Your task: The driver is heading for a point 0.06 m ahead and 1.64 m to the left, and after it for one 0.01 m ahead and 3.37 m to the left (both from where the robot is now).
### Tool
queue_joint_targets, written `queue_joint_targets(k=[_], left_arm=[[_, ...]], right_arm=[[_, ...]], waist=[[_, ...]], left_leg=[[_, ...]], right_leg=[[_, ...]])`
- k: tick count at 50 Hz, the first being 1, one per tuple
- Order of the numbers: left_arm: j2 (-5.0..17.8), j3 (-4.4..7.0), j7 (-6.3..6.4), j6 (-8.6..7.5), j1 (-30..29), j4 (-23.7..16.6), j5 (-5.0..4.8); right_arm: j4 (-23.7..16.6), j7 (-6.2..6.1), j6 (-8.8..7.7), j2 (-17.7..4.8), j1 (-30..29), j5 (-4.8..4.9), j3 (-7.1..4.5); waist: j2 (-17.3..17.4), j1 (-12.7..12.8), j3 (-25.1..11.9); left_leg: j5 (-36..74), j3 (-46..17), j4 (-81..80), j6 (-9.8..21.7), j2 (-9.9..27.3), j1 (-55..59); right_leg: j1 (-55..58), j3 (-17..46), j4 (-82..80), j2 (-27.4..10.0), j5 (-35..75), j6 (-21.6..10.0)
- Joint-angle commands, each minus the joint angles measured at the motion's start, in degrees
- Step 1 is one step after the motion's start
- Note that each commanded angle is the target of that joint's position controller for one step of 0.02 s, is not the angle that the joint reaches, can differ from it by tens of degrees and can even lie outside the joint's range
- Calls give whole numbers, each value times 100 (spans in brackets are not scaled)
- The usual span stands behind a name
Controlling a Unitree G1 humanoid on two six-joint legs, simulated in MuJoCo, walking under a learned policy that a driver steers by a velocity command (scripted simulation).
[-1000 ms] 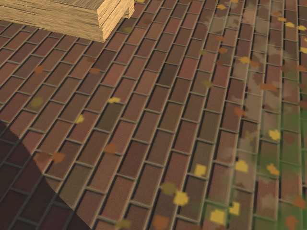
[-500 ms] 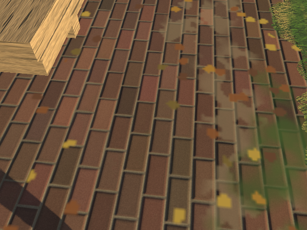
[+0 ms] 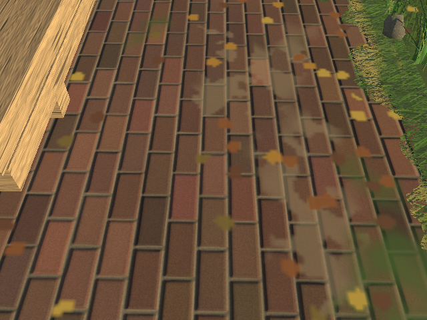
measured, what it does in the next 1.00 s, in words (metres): walks ahead, turning left: right foot, then left foot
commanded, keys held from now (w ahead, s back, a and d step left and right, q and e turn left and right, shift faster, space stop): w+q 1.00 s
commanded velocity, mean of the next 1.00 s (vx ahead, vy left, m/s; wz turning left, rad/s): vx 0.50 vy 0.00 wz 0.49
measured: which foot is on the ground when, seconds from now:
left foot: down 0.00-0.46, up 0.48-0.94, down 0.96-1.00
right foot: up 0.00-0.42, down 0.44-0.94, up 0.96-1.00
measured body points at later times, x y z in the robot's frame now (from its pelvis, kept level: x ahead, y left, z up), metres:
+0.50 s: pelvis +0.27 -0.01 +0.00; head +0.29 +0.00 +0.45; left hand +0.45 +0.28 -0.05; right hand +0.35 -0.28 -0.12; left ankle +0.11 +0.09 -0.68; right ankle +0.37 -0.10 -0.73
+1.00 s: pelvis +0.49 +0.12 -0.01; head +0.52 +0.16 +0.44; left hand +0.36 +0.39 -0.13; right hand +0.81 +0.04 -0.08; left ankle +0.53 +0.25 -0.73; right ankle +0.40 -0.09 -0.67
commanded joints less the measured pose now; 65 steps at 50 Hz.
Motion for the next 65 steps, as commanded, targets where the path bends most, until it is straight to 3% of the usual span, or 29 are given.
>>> queue_joint_targets(k=[1, 2, 4, 7, 13, 18, 21, 22, 23, 24, 25, 26, 27, 29, 34, 38, 43, 45, 47, 48, 49, 50, 51, 52, 53, 54, 59, 63, 65], left_arm=[[803, 85, -51, -281, -244, -624, -101], [730, 69, -48, -324, -612, -712, -25], [602, 100, -41, -351, -665, -809, 125], [416, 78, -11, -284, -740, -901, 127], [217, -7, -54, -302, -1909, -1237, 55], [391, 40, -163, -412, -2432, -1446, -26], [673, 182, -118, -479, -1633, -1268, -15], [911, 269, -67, -492, -839, -1157, 68], [1403, 393, -18, -440, -7, -1061, 155], [1276, 377, -70, -351, 206, -892, 46], [787, 255, -69, -325, -94, -979, 3], [575, 185, -62, -288, -360, -1012, 17], [463, 134, -80, -268, -622, -978, 43], [373, 94, -100, -283, -884, -906, 98], [688, 209, -106, -375, -841, -671, 82], [874, 239, -72, -305, -695, -517, 40], [1166, 306, -61, -155, -308, -292, -108], [1345, 354, -37, -80, -328, -287, -148], [1356, 335, 15, -6, -386, -312, -172], [1089, 212, 34, -39, -293, -419, -25], [272, -75, -77, -211, 175, -800, 153], [826, 15, -164, -409, -500, -810, -55], [1038, 66, -207, -487, -1014, -985, -238], [922, 15, -173, -510, -1043, -981, -143], [927, 34, -132, -492, -1021, -927, 13], [961, 64, -132, -431, -922, -925, 61], [628, -39, -124, -266, -1309, -1051, 152], [453, -120, -168, -308, -2209, -1297, 123], [513, -108, -216, -325, -2393, -1382, -4]], right_arm=[[-28, 21, 78, -797, 1315, 126, -232], [-129, 18, 118, -761, 1071, 31, -200], [-185, -10, 148, -648, 934, -28, -148], [-161, -90, 174, -743, 1103, 44, -181], [-76, -274, 311, -905, 1609, 119, -255], [-47, -332, 444, -892, 1941, 147, -266], [-182, -345, 489, -834, 1674, 133, -270], [-312, -317, 463, -607, 1505, 74, -190], [-440, -320, 408, -228, 1971, 95, -77], [-532, -316, 372, -331, 2362, 172, -35], [-437, -314, 395, -835, 2062, 216, -167], [-501, -306, 438, -926, 1598, 166, -205], [-567, -290, 465, -837, 1378, 112, -212], [-635, -238, 535, -641, 1328, 113, -225], [-903, -175, 595, -446, 955, 78, -179], [-1092, -27, 520, -342, 281, 91, -106], [-1523, 103, 542, -413, -436, 110, -90], [-1589, 115, 579, -594, -254, 75, -176], [-1274, 60, 626, -1035, 1104, 75, -439], [-1048, -59, 684, -1508, 2122, 98, -630], [-1105, -76, 624, -2151, 1902, 143, -675], [-1236, -55, 549, -1559, 2125, 113, -514], [-1169, -48, 479, -1300, 1908, 58, -424], [-1184, -66, 451, -1203, 1552, 66, -379], [-1245, -86, 457, -1051, 1175, 46, -325], [-1325, -118, 447, -977, 962, -24, -281], [-1135, -276, 413, -1146, 1051, 40, -325], [-904, -368, 474, -1234, 1363, 75, -355], [-780, -364, 476, -1218, 1628, 130, -360]], waist=[[817, -684, -603], [319, -606, -249], [313, -333, -172], [589, -252, -215], [629, -580, -10], [698, -660, 52], [835, -156, -237], [625, 240, -875], [-524, 306, -1788], [-1789, 142, -2011], [-988, 194, -1158], [-485, 191, -543], [-250, 55, -143], [-470, -182, 133], [-274, -224, 144], [-179, 32, 236], [-204, 205, 439], [-378, -12, 210], [-315, -811, -555], [278, -1217, -1138], [1810, -486, -1741], [1068, -1004, -2193], [798, -1021, -1292], [294, -730, -870], [168, -493, -544], [294, -287, -444], [340, -218, -61], [531, -533, 154], [629, -627, -36]], left_leg=[[-1323, -3725, -1437, 1314, 2029, 3644], [-666, -3199, -1530, 1245, 1806, 2950], [417, -2612, -1676, 1189, 1451, 2299], [1105, -2166, -1816, 1247, 1250, 1947], [954, -1748, -1793, 936, 911, 1399], [523, -2351, -1292, 826, 1067, 1756], [981, -2477, -526, 585, 879, 1710], [909, -2160, 577, 403, 616, 1197], [-584, -1358, 2438, 14, -106, -398], [-2693, -1050, 3589, -83, -55, -1621], [-2319, -1127, 4126, -128, 316, -2027], [-1835, -935, 4201, -166, 504, -2009], [-1503, -829, 4009, -199, 652, -1851], [-1152, -753, 3710, -209, 918, -1477], [-172, -654, 2918, -355, 1042, -1612], [927, -316, 1567, -281, 936, -1293], [365, 48, 726, -13, 766, -1276], [-247, 372, 580, 207, 435, -704], [-82, 595, 95, 563, -63, 1280], [-29, -540, 63, 918, 577, 3162], [-1048, -3919, -552, 2039, 2046, 4965], [-1710, -4715, -1272, 2046, 2215, 5102], [-1244, -3843, -1361, 1748, 2045, 4469], [-662, -3216, -1353, 1555, 1816, 3606], [23, -2707, -1417, 1434, 1612, 2829], [494, -2464, -1544, 1418, 1493, 2300], [1260, -1723, -1842, 1364, 1123, 1267], [1333, -1370, -1533, 910, 701, 941], [360, -1751, -1537, 868, 922, 1204]], right_leg=[[-3568, 17, 2410, -443, 250, -8], [-3424, -109, 2154, -596, 609, -1], [-2917, -168, 1400, -829, 990, 88], [-2679, -360, 556, -789, 1116, 315], [-2151, -407, -1437, -465, 2915, 517], [-1684, -287, -2192, -250, 2752, 449], [-417, -354, -2672, -323, 2496, 145], [894, 98, -2460, -938, 2456, -174], [2970, 1782, -2424, -2185, 2110, -876], [3344, 3587, -2916, -2983, 991, -1360], [2605, 3180, -3101, -2766, 338, -1171], [1854, 2306, -3211, -2484, 621, -950], [1165, 1709, -3419, -2223, 1129, -856], [378, 899, -3754, -1911, 1735, -757], [281, -227, -4076, -1875, 3035, -894], [440, -1029, -4032, -1707, 3325, -687], [1257, -1345, -3728, -2010, 3757, -520], [1479, -1580, -3051, -2022, 5489, -392], [1021, -1927, -1177, -1769, 6523, -146], [-468, -1942, 595, -1544, 4790, 96], [-3077, -1362, 2534, -368, -503, 391], [-3693, -235, 3046, -409, -567, 307], [-4052, -284, 2890, -645, -4, 199], [-3742, -294, 2351, -885, 508, 176], [-3335, -319, 1867, -1029, 753, 242], [-2930, -275, 1673, -1122, 922, 289], [-2648, -481, 255, -936, 1901, 663], [-1951, -583, -1512, -408, 3287, 683], [-1745, -390, -1742, -412, 3396, 649]])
